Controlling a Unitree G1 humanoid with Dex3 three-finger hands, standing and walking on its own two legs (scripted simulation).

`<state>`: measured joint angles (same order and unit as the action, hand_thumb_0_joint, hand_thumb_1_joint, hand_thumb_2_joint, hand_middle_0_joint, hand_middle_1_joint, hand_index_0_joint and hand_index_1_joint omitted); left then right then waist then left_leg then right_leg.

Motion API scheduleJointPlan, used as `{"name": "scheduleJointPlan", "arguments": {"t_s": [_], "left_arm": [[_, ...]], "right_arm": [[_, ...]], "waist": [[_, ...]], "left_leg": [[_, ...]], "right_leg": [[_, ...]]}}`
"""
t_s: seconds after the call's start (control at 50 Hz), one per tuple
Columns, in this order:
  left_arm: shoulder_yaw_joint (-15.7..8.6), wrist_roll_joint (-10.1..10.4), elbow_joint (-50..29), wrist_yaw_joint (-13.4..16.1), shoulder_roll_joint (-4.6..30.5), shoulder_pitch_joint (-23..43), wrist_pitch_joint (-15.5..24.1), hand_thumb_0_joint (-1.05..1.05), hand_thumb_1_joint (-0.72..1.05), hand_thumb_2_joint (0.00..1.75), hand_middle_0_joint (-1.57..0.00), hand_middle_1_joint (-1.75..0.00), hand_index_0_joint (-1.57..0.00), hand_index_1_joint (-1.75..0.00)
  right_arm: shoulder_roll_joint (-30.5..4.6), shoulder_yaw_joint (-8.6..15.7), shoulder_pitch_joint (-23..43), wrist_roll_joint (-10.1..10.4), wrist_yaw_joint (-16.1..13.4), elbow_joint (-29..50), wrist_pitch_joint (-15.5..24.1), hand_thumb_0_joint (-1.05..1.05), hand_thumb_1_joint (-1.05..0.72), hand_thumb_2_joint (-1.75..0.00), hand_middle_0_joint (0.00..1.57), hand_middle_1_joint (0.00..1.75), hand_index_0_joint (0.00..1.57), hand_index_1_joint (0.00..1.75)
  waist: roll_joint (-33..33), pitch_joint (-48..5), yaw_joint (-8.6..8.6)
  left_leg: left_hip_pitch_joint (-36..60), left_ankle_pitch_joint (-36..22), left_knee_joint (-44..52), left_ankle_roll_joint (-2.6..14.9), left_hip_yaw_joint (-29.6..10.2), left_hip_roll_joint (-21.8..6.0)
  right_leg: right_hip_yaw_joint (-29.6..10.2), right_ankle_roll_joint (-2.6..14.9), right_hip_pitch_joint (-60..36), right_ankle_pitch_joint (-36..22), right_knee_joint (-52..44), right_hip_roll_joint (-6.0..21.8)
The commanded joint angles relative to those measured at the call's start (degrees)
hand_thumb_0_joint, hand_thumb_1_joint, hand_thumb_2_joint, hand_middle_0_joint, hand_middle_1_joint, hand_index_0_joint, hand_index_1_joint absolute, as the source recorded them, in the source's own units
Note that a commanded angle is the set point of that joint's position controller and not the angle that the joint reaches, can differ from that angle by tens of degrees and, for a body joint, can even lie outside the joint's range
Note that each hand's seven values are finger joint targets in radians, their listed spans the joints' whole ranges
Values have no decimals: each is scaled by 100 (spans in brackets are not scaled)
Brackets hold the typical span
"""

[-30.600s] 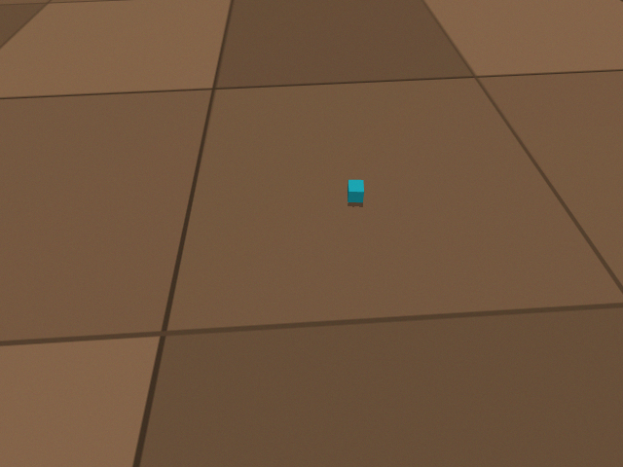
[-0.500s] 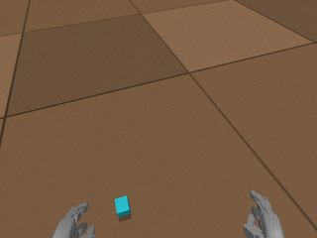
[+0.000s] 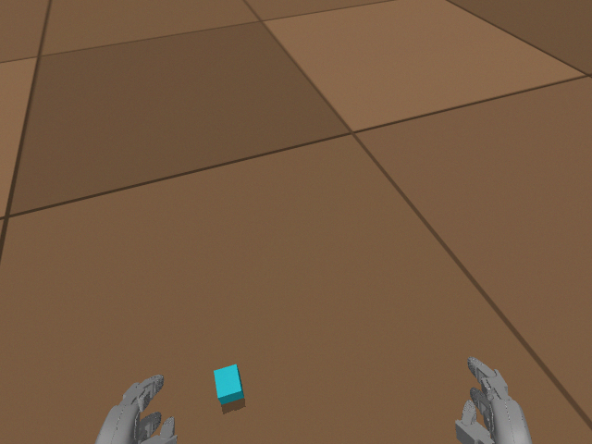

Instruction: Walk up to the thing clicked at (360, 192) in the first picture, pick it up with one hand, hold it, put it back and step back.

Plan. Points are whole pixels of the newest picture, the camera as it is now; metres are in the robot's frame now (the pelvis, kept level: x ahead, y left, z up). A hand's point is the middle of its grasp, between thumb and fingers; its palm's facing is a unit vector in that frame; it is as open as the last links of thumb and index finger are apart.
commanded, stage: home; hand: left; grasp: from above
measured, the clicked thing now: (229, 384) +0.43 +0.23 -0.68
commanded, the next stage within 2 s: stand in 0.34 s
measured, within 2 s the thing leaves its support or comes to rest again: neither
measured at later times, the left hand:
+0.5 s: hand (167, 443) +0.16 +0.19 -0.06, palm faces +0.02 -0.96 -0.28, open 7.4 cm
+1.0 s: hand out of the picture +0.03 +0.23 -0.11, palm faces +0.05 -0.95 -0.31, open 7.4 cm
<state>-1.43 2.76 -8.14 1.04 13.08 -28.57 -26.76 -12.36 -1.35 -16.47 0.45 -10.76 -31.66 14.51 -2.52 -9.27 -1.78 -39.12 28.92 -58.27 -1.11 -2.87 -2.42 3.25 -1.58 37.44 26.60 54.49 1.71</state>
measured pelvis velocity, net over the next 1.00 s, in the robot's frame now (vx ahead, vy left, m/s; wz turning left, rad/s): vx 0.00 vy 0.00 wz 0.02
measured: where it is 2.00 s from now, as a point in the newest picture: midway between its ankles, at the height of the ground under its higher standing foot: outside the picture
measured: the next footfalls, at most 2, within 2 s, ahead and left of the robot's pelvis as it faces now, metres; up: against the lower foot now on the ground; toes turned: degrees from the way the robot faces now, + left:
none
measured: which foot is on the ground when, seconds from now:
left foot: down 0.00-1.00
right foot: down 0.00-1.00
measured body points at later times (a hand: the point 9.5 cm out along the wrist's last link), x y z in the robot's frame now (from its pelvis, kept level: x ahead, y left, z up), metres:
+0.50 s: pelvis -0.01 +0.00 +0.01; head +0.01 +0.00 +0.46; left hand +0.16 +0.24 -0.04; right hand +0.16 -0.25 -0.08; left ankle +0.00 +0.13 -0.68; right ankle +0.01 -0.14 -0.68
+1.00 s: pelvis +0.00 +0.00 +0.06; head +0.00 +0.01 +0.51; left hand +0.02 +0.28 -0.09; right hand +0.07 -0.27 -0.08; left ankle +0.00 +0.13 -0.68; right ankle +0.01 -0.14 -0.68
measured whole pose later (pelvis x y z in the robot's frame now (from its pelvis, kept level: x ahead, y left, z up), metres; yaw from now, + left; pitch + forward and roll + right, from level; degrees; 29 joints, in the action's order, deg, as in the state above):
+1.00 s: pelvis +0.00 +0.00 +0.06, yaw +1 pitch -3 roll +0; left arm -2.0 -2.1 59.5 1.7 15.8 -13.4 -1.0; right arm -16.1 2.2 -11.5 -1.9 -1.2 -59.4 0.2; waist -0.3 3.5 1.6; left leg -11.1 15.9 -30.1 -0.3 -1.5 -0.2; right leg 3.0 -2.3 10.3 14.9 28.4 3.5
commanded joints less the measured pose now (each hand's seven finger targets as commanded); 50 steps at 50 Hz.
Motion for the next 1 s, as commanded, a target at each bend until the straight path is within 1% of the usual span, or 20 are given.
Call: {"name": "scheduleJointPlan", "arguments": {"t_s": [0.0,0.02,0.06,0.2,0.22,0.24,0.28,0.36,0.38,0.4,0.42,0.44,0.46,0.5,0.54,0.6,0.66,0.74,0.88,0.98], "left_arm": [[-354,10,-1105,48,559,71,299,0,82,85,-19,-28,-19,-29],[-372,7,-1085,54,559,62,299,0,89,90,-20,-30,-20,-30],[-345,-14,-1041,49,565,28,291,0,83,86,-19,-29,-19,-29],[-408,3,-1121,65,650,148,325,0,89,89,-20,-30,-20,-30],[-234,12,-783,38,402,-60,286,0,89,89,-20,-30,-20,-30],[-468,3,-1305,67,714,262,332,0,90,90,-20,-30,-20,-30],[-348,-14,-999,55,589,65,305,0,90,90,-20,-30,-20,-30],[-313,-8,-1016,58,526,40,286,0,90,90,-20,-30,-20,-30],[-439,-14,-1242,71,704,166,297,0,90,90,-20,-30,-20,-30],[-351,-32,-1111,67,617,146,301,0,90,90,-20,-30,-20,-30],[-362,-647,900,285,1020,1781,1535,0,90,90,-20,-30,-20,-30],[-471,-691,1868,254,1150,1234,1927,0,90,90,-20,-30,-20,-30],[-438,-679,2137,218,1179,1161,2112,0,90,90,-20,-30,-20,-30],[-367,-695,2650,158,1267,1353,2358,0,90,90,-20,-30,-20,-30],[-387,-611,3160,114,1208,1630,2383,0,90,90,-20,-30,-20,-30],[-369,-576,3919,132,1115,1751,2476,0,90,90,-20,-30,-20,-30],[-372,-578,4542,122,1116,1803,2614,0,90,90,-20,-30,-20,-30],[-389,-562,5222,101,1247,1835,2716,0,90,90,-20,-30,-20,-30],[-338,-464,6116,151,1315,1788,2800,0,90,90,-20,-30,-20,-30],[-299,-442,6525,169,1339,1866,2736,0,90,90,-20,-30,-20,-30]], "right_arm": [[-717,280,394,-13,-65,934,310,0,-90,-90,20,30,20,30],[-726,289,372,-7,-59,903,305,0,-90,-90,20,30,20,30],[-738,300,350,-14,-49,903,284,0,-90,-90,20,30,20,30],[-724,293,385,-9,-54,956,254,0,-90,-90,20,30,20,30],[-709,270,364,-10,-45,933,253,0,-90,-90,20,30,20,30],[-712,293,380,-3,-49,966,251,0,-90,-90,20,30,20,30],[-715,282,368,-10,-46,951,241,0,-90,-90,20,30,20,30],[-703,286,357,-12,-42,960,227,0,-90,-90,20,30,20,30],[-737,304,396,-3,-44,1000,226,0,-90,-90,20,30,20,30],[-736,300,381,-7,-45,962,224,0,-90,-90,20,30,20,30],[-1418,511,768,-723,296,-449,-391,0,-90,-90,20,30,20,30],[-1473,608,760,-721,477,-496,-644,0,-90,-90,20,30,20,30],[-1519,635,682,-741,579,-336,-779,0,-90,-90,20,30,20,30],[-1363,597,655,-517,796,-597,-844,0,-90,-90,20,30,20,30],[-1278,580,755,-343,931,-732,-910,0,-90,-90,20,30,20,30],[-1294,624,884,-360,981,-1052,-1002,0,-90,-90,20,30,20,30],[-1337,638,900,-371,969,-1319,-1105,0,-90,-90,20,30,20,30],[-1367,642,839,-326,948,-1650,-1225,0,-90,-90,20,30,20,30],[-1426,596,666,-255,890,-2224,-1271,0,-90,-90,20,30,20,30],[-1499,550,684,-223,849,-2495,-1290,0,-90,-90,20,30,20,30]], "waist": [[6,-418,-19],[-43,-537,-20],[-93,-504,-49],[28,-432,-37],[98,-397,-80],[-73,-446,-1],[102,-466,-55],[-8,-466,-44],[-122,-455,-9],[-60,-365,-72],[263,865,401],[638,459,407],[564,446,269],[315,115,284],[441,258,343],[211,415,390],[-15,635,376],[231,932,309],[207,776,258],[78,914,273]], "left_leg": [[450,-1229,1014,147,48,195],[514,-1366,1020,130,23,183],[541,-1561,983,117,39,186],[458,-1503,914,155,76,210],[450,-1506,927,153,73,212],[427,-1431,923,149,84,211],[443,-1469,915,163,77,220],[454,-1463,923,146,92,219],[465,-1422,941,140,88,213],[456,-1333,962,144,82,203],[681,-2552,1449,442,-196,-44],[916,-2456,1376,499,13,18],[1020,-2116,1378,507,-109,63],[1506,-2079,1548,497,-67,102],[1590,-1788,1786,457,-88,128],[1764,-1492,2283,479,-338,-57],[1739,-1300,2619,455,-430,-116],[1956,-983,2899,404,-357,-56],[2720,-2451,3246,330,-331,-189],[2828,-2725,3708,308,-404,-302]], "right_leg": [[130,142,-335,-972,-861,-279],[134,160,-376,-1066,-816,-276],[137,156,-373,-1227,-782,-282],[110,132,-400,-1253,-848,-254],[111,133,-392,-1239,-845,-259],[104,136,-372,-1187,-854,-249],[118,129,-414,-1216,-864,-254],[109,138,-398,-1209,-833,-253],[103,149,-384,-1171,-848,-248],[111,142,-304,-1086,-855,-262],[-206,326,-1292,-1162,-973,119],[-563,539,-1451,-1060,-1214,220],[-702,648,-1264,-948,-1384,219],[-768,575,-1677,-1511,-1271,352],[-664,470,-1645,-1257,-1464,325],[-489,329,-1688,-950,-1664,252],[-444,277,-2005,-1031,-1980,266],[-575,308,-2138,-829,-2625,375],[-512,238,-2865,-2140,-3029,494],[-405,186,-3167,-2126,-3197,469]]}}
